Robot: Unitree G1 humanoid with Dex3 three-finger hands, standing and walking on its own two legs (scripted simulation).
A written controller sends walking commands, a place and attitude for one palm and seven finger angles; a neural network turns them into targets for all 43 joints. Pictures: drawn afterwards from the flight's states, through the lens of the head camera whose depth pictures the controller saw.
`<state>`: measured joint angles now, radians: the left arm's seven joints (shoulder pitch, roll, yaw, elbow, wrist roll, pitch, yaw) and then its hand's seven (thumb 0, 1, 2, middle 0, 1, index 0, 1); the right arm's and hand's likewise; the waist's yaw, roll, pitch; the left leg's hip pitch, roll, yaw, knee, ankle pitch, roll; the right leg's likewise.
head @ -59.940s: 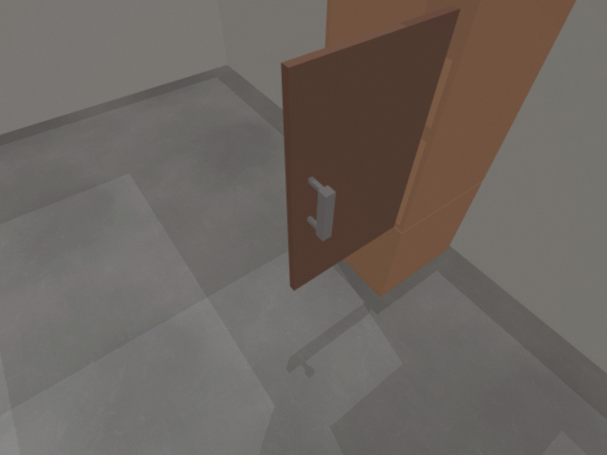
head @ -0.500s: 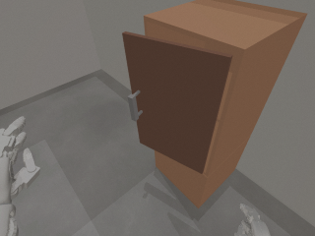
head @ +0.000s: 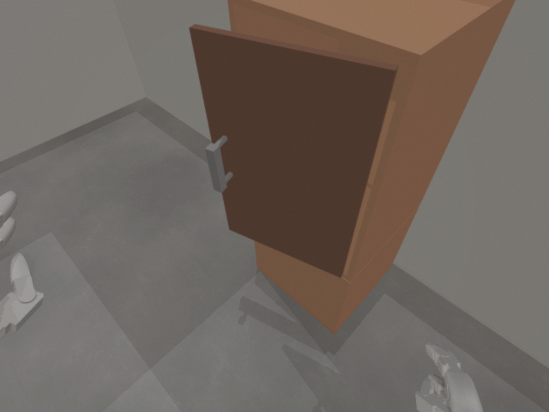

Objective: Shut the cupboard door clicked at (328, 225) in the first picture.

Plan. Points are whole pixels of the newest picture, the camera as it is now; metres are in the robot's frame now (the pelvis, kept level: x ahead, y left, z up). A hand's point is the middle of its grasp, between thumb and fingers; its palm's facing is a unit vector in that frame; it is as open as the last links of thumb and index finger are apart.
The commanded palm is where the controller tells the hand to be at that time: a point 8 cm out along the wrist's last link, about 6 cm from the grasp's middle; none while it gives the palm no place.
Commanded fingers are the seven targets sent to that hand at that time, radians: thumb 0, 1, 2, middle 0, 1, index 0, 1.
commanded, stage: step back with the hand held close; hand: left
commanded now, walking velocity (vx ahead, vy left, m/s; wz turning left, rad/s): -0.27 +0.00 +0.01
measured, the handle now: (221, 163) +0.63 +0.17 -0.04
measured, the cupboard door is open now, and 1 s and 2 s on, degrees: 16 16 16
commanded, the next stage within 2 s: stop stepping back and stand still in 1.48 s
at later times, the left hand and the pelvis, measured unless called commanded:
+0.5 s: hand out of the picture +0.13 +0.27 +0.16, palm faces +0.50 -0.75 -0.43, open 7.4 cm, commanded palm +0.06 +0.30 +0.18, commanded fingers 0.00 0.90 0.90 -0.20 -0.30 -0.20 -0.30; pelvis -0.07 -0.01 -0.02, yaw +1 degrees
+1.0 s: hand out of the picture +0.07 +0.26 +0.17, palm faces +0.52 -0.70 -0.49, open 7.4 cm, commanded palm -0.02 +0.30 +0.18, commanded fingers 0.00 0.90 0.90 -0.20 -0.30 -0.20 -0.30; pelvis -0.12 -0.02 -0.03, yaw +7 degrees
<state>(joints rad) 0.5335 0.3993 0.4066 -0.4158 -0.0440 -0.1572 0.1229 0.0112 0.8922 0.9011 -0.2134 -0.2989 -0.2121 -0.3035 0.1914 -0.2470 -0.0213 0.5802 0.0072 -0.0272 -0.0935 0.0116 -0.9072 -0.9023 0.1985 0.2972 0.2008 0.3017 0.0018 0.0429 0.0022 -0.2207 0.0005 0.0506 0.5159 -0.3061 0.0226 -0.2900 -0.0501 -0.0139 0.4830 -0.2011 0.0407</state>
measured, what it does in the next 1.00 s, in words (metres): shifts its weight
